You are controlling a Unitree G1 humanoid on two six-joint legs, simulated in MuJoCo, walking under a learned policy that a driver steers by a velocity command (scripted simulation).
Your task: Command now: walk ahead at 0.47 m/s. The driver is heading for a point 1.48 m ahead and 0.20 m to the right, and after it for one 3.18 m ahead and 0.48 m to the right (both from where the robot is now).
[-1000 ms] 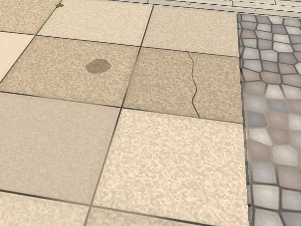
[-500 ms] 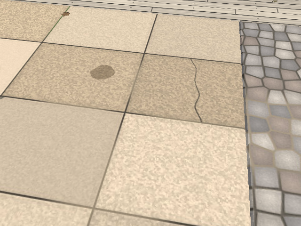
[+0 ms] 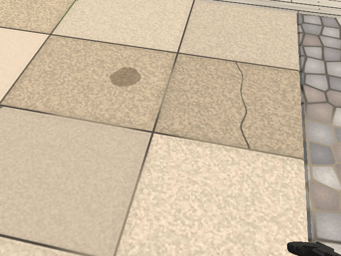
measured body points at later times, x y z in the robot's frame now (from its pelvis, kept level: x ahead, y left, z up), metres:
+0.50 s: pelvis +0.26 -0.02 +0.02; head +0.29 -0.03 +0.47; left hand +0.47 +0.20 -0.08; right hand +0.20 -0.28 -0.12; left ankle +0.11 +0.10 -0.71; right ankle +0.43 -0.14 -0.70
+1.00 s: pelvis +0.46 -0.04 +0.03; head +0.47 -0.04 +0.48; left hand +0.53 +0.21 -0.12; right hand +0.58 -0.30 -0.10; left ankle +0.53 +0.08 -0.71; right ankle +0.43 -0.14 -0.71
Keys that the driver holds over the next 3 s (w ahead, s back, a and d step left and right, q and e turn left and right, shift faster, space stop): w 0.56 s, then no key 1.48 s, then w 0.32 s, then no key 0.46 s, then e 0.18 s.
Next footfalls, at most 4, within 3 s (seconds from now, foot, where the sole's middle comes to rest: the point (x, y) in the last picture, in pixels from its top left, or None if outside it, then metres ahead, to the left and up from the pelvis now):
0.54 right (222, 252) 0.47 -0.14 -0.75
0.98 left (163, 222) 0.57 0.08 -0.75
2.74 right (209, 172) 0.81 -0.11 -0.75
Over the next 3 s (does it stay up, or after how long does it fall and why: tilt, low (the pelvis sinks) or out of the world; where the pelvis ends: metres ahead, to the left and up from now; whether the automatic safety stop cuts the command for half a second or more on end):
stays up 0.68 0.01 0.02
